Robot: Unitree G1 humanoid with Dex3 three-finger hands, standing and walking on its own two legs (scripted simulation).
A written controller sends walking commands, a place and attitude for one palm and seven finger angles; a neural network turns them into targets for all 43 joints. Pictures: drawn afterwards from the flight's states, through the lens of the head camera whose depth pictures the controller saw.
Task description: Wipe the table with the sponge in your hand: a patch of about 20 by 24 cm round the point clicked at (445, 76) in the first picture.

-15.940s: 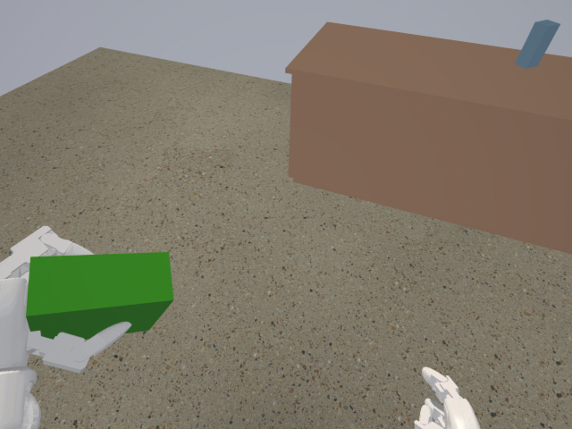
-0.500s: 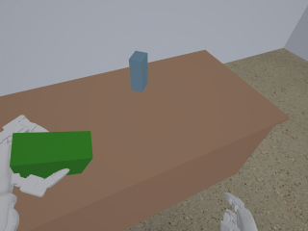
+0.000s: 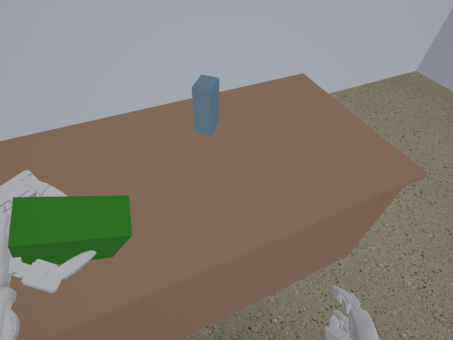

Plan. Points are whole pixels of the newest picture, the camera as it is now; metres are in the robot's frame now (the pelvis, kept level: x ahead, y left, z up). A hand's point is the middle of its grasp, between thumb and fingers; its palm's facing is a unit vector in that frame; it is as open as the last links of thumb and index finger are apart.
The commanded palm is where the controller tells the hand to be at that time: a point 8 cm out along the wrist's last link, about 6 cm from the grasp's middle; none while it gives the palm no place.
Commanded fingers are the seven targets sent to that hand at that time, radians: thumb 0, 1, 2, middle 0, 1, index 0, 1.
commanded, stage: shuffle to correct the standing spot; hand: left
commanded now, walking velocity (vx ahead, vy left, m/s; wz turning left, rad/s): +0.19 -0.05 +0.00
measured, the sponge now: (89, 231) +0.23 +0.21 +0.14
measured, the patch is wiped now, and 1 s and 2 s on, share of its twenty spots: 0.00 0.00 0.00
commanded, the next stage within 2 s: come to a stop and stand still in 0.84 s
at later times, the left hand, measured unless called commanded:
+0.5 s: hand (53, 229) +0.22 +0.24 +0.16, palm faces +0.35 -0.85 -0.39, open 9.6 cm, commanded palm +0.16 +0.28 +0.18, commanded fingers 0.00 0.10 1.30 -1.20 -1.60 -1.20 -1.60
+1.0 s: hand (37, 229) +0.22 +0.26 +0.16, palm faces +0.35 -0.83 -0.44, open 9.6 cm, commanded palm +0.16 +0.29 +0.18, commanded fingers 0.00 0.10 1.30 -1.20 -1.60 -1.20 -1.60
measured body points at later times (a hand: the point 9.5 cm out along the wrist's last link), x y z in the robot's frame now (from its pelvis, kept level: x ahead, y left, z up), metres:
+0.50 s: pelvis +0.00 +0.00 +0.00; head +0.01 +0.01 +0.45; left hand +0.19 +0.29 +0.18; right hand +0.18 -0.23 -0.08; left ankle +0.02 +0.13 -0.73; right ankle -0.01 -0.08 -0.73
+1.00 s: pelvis +0.00 +0.01 +0.00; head +0.01 +0.03 +0.45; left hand +0.19 +0.30 +0.19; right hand +0.17 -0.21 -0.08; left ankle +0.02 +0.13 -0.73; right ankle -0.01 -0.08 -0.73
